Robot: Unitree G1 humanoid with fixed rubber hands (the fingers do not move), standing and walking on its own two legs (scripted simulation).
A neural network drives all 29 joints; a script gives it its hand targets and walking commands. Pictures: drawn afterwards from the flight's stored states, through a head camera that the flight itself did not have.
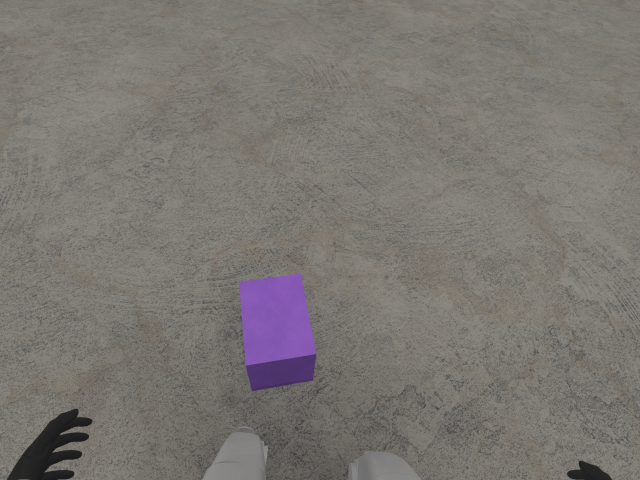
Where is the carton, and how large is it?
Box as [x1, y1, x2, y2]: [239, 274, 315, 390]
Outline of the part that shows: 300,274 239,282 245,363 252,390 312,380 315,360 315,349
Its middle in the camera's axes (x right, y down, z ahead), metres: -0.13 +0.27 +1.15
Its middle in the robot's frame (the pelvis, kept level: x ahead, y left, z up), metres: +0.57 +0.11 -0.61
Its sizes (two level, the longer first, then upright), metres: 0.250 0.181 0.209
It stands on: the floor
